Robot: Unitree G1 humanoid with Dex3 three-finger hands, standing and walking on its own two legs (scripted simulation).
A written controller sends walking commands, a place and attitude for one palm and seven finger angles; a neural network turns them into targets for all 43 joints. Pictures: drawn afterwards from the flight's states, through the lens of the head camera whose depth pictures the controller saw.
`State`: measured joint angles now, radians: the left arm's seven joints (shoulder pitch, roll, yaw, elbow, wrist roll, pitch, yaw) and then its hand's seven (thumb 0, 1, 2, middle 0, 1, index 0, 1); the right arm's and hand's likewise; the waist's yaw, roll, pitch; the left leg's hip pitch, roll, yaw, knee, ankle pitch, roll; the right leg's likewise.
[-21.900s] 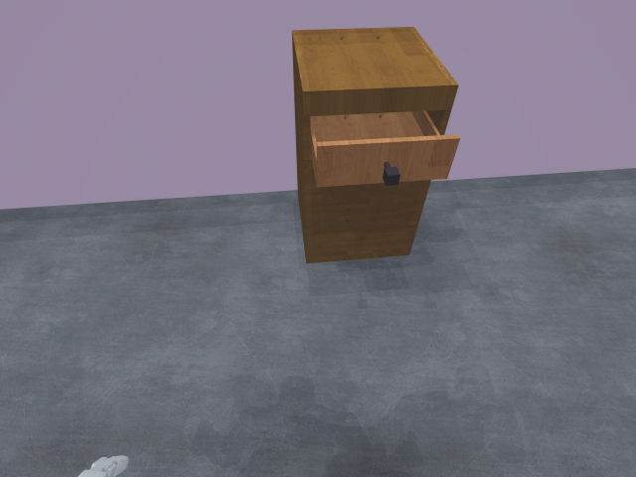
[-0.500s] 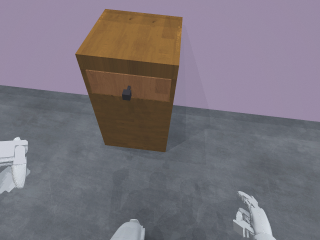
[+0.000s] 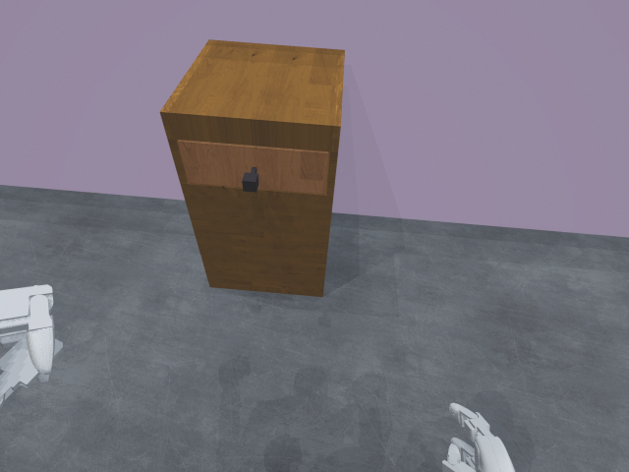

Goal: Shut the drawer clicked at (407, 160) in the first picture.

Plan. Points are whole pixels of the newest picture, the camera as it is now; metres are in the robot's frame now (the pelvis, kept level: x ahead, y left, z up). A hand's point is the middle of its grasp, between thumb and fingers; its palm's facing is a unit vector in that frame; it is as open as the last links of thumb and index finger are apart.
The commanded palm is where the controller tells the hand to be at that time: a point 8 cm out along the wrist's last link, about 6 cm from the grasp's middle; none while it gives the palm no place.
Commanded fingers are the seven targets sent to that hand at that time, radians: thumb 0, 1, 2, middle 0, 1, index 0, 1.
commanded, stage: stop stepping back and stand still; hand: left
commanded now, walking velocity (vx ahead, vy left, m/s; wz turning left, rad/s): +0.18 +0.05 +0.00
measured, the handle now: (251, 177) +0.83 +0.20 -0.17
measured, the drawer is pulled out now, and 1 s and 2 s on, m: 0.00 0.00 0.00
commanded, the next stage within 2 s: let the arm hang, fingers relaxed in 0.90 s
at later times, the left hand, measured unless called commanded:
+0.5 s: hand (17, 370) +0.17 +0.27 +0.15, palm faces +0.40 -0.82 -0.40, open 3.2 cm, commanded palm +0.11 +0.30 +0.18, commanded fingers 0.00 0.90 0.90 -1.40 -1.60 -1.40 -1.60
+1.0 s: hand (40, 338) +0.20 +0.26 +0.16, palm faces +0.35 -0.82 -0.45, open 3.2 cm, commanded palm none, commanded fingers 0.00 0.90 0.90 -1.36 -1.56 -1.36 -1.56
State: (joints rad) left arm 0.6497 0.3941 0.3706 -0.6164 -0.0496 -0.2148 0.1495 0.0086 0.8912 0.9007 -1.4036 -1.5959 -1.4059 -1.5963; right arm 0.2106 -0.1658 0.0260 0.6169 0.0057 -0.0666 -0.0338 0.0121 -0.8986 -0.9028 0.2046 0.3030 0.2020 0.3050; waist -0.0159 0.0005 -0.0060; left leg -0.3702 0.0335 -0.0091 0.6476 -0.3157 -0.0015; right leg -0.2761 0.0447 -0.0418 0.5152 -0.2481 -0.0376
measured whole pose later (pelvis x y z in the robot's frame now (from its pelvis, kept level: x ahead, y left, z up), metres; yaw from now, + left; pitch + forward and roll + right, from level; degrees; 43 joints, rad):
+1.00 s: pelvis +0.02 +0.02 +0.01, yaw +1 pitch +0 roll -1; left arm 0.65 0.39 0.35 -0.57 -0.04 -0.21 0.14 0.01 0.89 0.90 -1.40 -1.60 -1.40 -1.60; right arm 0.17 -0.21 0.01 0.59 0.00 -0.07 -0.07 0.01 -0.90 -0.90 0.20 0.30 0.20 0.30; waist 0.00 -0.01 0.04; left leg -0.24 -0.01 0.03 0.47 -0.24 0.03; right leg -0.19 0.03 -0.02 0.43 -0.25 -0.02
